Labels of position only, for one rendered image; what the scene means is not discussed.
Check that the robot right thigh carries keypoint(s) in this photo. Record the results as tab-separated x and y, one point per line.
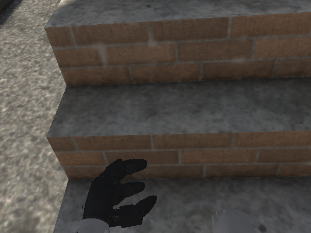
232	221

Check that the robot left forearm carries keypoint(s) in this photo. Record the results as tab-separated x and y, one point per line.
92	225

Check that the robot left hand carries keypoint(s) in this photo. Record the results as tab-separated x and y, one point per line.
106	191

